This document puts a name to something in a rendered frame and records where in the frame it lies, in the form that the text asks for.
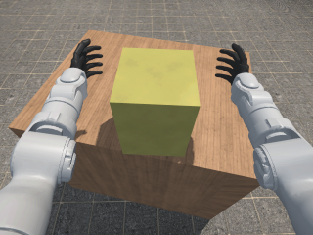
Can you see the robot left forearm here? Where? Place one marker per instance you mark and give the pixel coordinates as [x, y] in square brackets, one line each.
[61, 109]

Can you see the pedestal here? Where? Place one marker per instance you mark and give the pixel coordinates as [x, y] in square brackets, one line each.
[217, 169]

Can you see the left robot hand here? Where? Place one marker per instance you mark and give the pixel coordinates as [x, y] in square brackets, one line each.
[80, 58]

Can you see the right robot upper arm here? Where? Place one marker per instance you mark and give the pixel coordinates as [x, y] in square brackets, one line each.
[286, 167]

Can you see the carton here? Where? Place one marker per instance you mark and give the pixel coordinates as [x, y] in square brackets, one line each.
[155, 101]

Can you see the right robot hand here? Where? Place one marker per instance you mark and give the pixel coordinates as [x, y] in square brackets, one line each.
[239, 64]

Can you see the robot right forearm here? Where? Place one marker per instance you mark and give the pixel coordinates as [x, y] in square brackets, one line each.
[262, 118]

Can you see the left robot upper arm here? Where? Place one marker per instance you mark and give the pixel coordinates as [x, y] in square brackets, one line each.
[42, 162]

